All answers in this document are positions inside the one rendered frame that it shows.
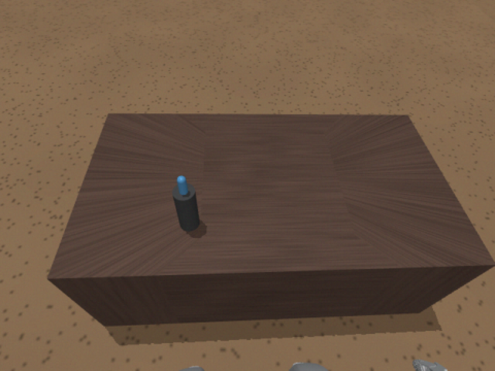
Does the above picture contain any bottle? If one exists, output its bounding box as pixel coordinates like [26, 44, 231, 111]
[172, 175, 200, 231]

